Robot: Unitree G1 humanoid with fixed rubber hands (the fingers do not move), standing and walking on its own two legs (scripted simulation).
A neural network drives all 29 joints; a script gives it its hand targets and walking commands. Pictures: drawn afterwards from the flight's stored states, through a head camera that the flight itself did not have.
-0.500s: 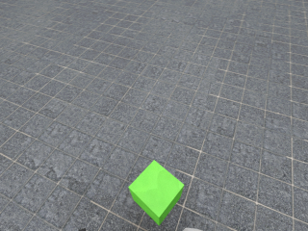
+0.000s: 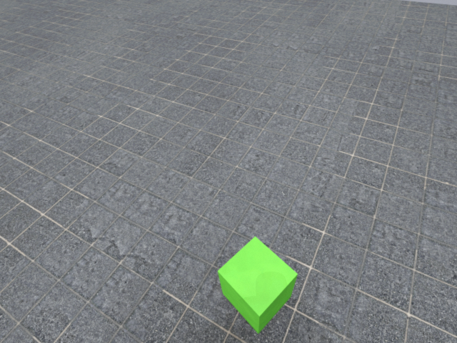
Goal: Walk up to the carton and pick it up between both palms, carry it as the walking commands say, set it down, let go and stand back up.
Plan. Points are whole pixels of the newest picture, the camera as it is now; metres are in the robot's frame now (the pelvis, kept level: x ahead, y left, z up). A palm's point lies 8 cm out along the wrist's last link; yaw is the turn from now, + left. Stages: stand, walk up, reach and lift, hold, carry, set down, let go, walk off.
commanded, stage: walk up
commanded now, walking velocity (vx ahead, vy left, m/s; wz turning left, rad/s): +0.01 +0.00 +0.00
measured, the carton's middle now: (256, 284) +0.45 -0.05 -0.65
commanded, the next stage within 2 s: none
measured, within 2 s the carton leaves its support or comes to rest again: neither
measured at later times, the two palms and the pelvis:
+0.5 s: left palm out of the picture +0.00 +0.27 -0.12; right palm out of the picture -0.08 -0.21 -0.13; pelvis -0.02 +0.03 +0.01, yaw +0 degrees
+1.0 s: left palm out of the picture +0.04 +0.20 -0.13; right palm out of the picture +0.14 -0.28 -0.13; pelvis +0.06 -0.03 +0.01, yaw -2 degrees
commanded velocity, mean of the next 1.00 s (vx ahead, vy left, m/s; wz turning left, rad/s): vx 0.09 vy -0.01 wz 0.01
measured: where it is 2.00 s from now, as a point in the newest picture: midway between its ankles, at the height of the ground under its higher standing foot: outside the picture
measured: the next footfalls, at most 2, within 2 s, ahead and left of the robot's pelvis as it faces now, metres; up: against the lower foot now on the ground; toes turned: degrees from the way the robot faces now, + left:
left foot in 0.06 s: -0.01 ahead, +0.15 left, +0.00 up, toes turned +5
right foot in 0.62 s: +0.04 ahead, -0.17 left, +0.00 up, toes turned -7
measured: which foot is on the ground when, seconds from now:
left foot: up 0.00-0.04, down 0.06-0.64, up 0.66-1.00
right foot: down 0.00-0.06, up 0.08-0.60, down 0.62-1.00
